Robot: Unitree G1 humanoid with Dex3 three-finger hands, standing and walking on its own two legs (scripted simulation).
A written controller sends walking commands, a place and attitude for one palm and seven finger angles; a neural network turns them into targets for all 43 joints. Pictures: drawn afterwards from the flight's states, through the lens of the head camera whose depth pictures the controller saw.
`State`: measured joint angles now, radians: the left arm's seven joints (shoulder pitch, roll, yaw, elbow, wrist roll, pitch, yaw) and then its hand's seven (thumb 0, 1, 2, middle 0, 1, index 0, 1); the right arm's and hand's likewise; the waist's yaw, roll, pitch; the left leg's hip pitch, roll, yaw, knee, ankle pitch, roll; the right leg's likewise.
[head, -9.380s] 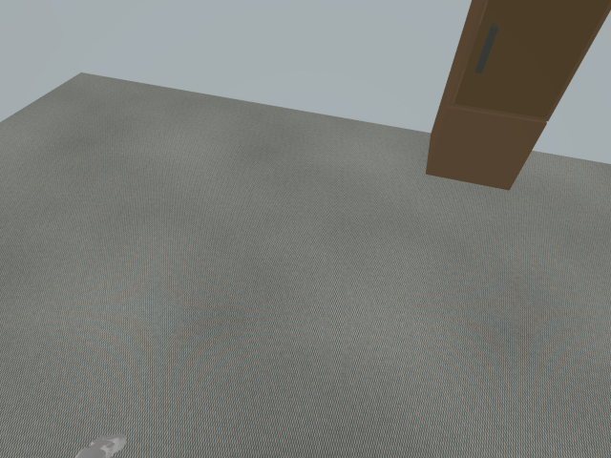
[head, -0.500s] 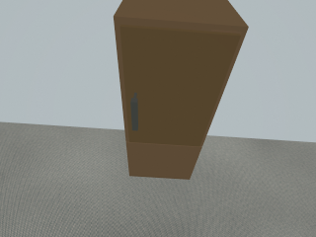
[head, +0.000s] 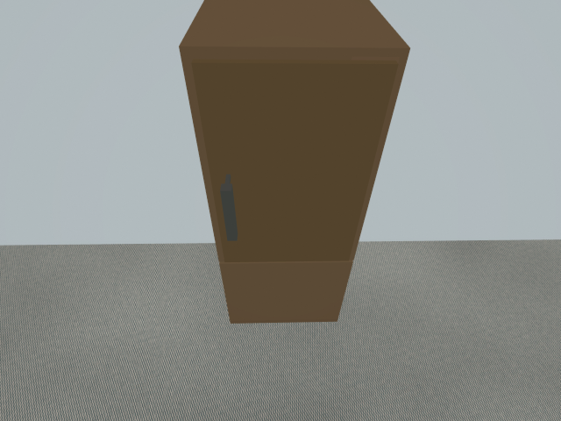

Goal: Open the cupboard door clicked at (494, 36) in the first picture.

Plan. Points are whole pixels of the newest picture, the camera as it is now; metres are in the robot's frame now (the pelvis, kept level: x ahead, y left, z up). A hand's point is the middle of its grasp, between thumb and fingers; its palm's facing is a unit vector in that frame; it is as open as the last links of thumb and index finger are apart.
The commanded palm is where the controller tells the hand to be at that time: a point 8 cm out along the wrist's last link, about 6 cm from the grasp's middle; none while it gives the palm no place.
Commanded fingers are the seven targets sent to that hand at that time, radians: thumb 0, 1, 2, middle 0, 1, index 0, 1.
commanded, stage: shuffle to correct the standing spot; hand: left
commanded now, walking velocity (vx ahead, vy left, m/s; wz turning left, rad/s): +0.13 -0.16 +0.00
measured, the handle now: (230, 208) +0.61 +0.16 -0.10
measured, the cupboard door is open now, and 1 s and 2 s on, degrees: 0 0 0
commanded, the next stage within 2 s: come to a stop and stand still in 0.60 s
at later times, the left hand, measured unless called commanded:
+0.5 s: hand out of the picture +0.04 +0.12 -0.20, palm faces +0.04 -1.00 -0.07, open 7.4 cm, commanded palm none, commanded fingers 0.00 0.90 0.90 -0.20 -0.30 -0.20 -0.30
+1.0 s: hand (260, 397) +0.22 +0.05 -0.16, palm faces +0.09 -0.98 -0.20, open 7.2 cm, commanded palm none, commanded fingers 0.00 0.90 0.90 -0.20 -0.30 -0.20 -0.30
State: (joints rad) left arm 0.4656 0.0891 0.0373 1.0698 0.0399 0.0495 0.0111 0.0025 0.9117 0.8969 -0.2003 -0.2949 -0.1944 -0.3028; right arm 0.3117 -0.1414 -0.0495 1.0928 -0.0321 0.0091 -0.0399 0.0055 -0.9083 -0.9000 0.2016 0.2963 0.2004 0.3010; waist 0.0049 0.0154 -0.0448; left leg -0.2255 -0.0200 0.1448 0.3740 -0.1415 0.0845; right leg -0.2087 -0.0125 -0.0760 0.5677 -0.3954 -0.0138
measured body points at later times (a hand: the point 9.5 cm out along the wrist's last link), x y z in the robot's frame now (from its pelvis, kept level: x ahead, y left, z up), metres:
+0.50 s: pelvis +0.07 -0.02 -0.01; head +0.08 +0.01 +0.44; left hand +0.04 +0.17 -0.19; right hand +0.06 -0.24 -0.15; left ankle +0.06 +0.06 -0.74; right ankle +0.01 -0.13 -0.68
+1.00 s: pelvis +0.12 -0.12 -0.01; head +0.15 -0.14 +0.44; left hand +0.21 +0.10 -0.15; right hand +0.13 -0.36 -0.18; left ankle +0.07 +0.00 -0.69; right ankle +0.17 -0.23 -0.74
